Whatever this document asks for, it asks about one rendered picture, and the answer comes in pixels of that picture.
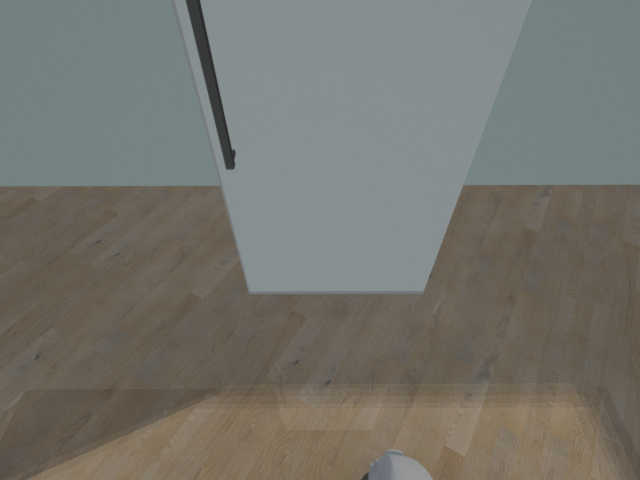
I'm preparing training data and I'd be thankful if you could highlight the robot right shin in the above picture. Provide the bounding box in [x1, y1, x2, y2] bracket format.
[381, 449, 404, 458]

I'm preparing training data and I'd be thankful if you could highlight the fridge door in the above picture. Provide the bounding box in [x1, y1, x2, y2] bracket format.
[175, 0, 532, 291]

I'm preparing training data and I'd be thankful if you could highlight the robot right thigh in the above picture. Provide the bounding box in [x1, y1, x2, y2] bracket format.
[368, 455, 433, 480]

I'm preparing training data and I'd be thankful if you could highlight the handle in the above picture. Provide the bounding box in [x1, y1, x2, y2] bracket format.
[186, 0, 236, 170]

